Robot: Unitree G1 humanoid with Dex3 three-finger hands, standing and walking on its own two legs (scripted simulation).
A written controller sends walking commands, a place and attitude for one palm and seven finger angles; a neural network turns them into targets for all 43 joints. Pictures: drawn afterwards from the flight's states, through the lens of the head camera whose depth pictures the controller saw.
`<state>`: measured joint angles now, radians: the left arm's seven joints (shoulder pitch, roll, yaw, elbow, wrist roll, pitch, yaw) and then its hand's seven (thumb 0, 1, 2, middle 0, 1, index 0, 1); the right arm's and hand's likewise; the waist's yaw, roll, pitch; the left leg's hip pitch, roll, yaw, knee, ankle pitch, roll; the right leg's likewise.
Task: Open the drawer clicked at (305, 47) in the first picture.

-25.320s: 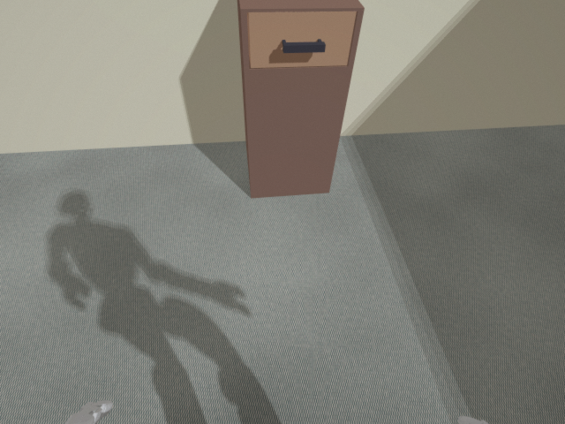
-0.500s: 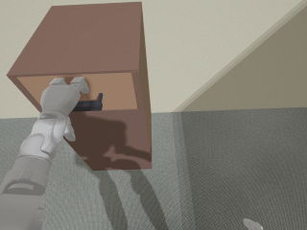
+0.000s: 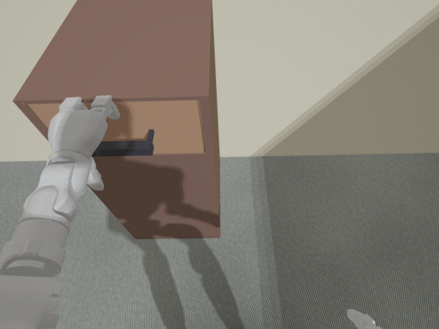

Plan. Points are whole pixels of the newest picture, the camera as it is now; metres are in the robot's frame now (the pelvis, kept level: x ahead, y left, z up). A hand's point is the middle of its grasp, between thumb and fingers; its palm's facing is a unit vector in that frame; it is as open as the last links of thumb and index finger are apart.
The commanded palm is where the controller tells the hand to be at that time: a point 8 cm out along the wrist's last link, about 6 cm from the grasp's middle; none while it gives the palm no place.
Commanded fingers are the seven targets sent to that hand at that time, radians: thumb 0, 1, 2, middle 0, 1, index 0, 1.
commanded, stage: re-aim the fingers above the handle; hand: left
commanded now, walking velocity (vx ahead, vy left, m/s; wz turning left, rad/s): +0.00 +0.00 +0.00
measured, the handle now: (123, 141) +0.49 +0.25 +0.00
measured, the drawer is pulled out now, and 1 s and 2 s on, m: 0.00 0.00 0.00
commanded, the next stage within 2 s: lower the fingers behind the handle in 0.54 s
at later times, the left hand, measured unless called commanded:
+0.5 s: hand (70, 149) +0.41 +0.30 +0.08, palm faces +0.07 +0.05 -1.00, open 13.8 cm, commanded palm +0.37 +0.28 +0.12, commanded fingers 0.00 -0.50 0.30 -0.30 -1.20 -0.30 -1.20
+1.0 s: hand (88, 169) +0.39 +0.29 +0.03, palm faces -0.09 +0.06 -0.99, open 13.9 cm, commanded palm +0.38 +0.26 +0.09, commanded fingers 0.00 -0.50 0.30 -0.30 -1.20 -0.30 -1.20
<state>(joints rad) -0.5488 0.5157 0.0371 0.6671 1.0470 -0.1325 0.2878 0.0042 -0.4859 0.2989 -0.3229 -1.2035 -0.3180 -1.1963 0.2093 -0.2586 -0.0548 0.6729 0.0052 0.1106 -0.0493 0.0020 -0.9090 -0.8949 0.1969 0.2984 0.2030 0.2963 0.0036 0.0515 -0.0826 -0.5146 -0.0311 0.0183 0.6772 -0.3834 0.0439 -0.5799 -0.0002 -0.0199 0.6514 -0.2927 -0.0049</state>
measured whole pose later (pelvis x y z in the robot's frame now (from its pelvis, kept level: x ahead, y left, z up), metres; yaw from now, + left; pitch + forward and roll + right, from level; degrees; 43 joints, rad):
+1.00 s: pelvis +0.00 -0.01 +0.00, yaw +0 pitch +14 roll +0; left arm -0.54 0.50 -0.02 0.81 1.04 0.06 0.26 0.00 -0.48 0.30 -0.32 -1.20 -0.31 -1.20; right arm 0.23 -0.25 -0.04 0.68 0.02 0.13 -0.04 0.00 -0.91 -0.89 0.20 0.30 0.20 0.30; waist 0.01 0.08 -0.09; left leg -0.54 -0.02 0.02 0.67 -0.37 0.03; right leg -0.61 0.01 -0.02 0.66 -0.28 -0.02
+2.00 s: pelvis -0.03 -0.01 -0.02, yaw +0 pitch +17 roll -1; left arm -0.62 0.50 -0.02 0.86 1.08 -0.11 0.34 0.00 -0.49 0.30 -0.27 -1.28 -0.26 -1.25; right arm 0.31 -0.28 -0.05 0.65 0.02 0.12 -0.04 0.00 -0.91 -0.89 0.20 0.30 0.20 0.30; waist -0.01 0.04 -0.14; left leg -0.73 -0.02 0.02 0.84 -0.41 0.04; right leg -0.79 0.01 -0.02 0.80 -0.31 -0.01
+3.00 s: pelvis +0.01 +0.01 +0.00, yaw +0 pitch +13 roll -2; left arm -0.46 0.53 0.01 0.62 0.99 -0.10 0.20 0.00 -0.49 0.30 -0.32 -1.21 -0.32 -1.20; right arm 0.28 -0.26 -0.06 0.66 0.03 0.12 -0.05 0.00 -0.91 -0.89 0.20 0.30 0.20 0.30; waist 0.00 0.07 -0.11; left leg -0.52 -0.03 0.01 0.68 -0.39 0.06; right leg -0.56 0.00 -0.02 0.62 -0.29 0.01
